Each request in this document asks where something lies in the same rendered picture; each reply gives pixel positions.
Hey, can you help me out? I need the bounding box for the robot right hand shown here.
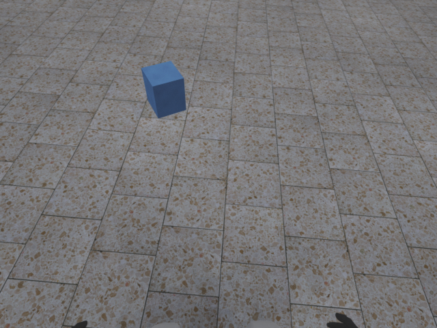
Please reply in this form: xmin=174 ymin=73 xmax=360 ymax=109
xmin=326 ymin=313 xmax=358 ymax=328

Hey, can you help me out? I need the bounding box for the carton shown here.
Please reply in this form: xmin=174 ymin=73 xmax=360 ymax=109
xmin=141 ymin=61 xmax=186 ymax=118

